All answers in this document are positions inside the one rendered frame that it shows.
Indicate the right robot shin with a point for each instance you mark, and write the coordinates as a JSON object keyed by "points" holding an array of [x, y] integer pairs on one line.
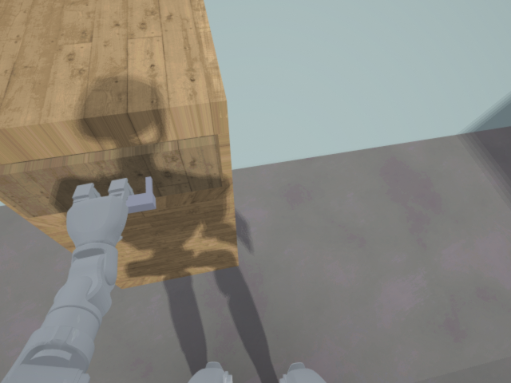
{"points": [[298, 365]]}

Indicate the robot left hand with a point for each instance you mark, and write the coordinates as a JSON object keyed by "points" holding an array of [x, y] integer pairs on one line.
{"points": [[96, 219]]}

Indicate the handle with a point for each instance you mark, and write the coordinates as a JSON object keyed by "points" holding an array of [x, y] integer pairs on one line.
{"points": [[142, 202]]}

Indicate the drawer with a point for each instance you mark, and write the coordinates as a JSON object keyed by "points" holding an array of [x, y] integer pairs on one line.
{"points": [[46, 186]]}

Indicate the robot left forearm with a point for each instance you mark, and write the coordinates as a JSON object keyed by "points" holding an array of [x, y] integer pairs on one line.
{"points": [[66, 337]]}

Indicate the robot left upper arm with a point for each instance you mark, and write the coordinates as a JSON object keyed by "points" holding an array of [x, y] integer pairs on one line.
{"points": [[48, 374]]}

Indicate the left robot shin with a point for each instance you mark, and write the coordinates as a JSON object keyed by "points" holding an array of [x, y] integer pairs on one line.
{"points": [[213, 365]]}

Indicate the robot shin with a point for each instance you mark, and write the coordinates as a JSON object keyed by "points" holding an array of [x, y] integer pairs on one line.
{"points": [[213, 365], [298, 365]]}

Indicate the cabinet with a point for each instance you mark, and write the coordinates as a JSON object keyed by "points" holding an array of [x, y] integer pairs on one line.
{"points": [[81, 76]]}

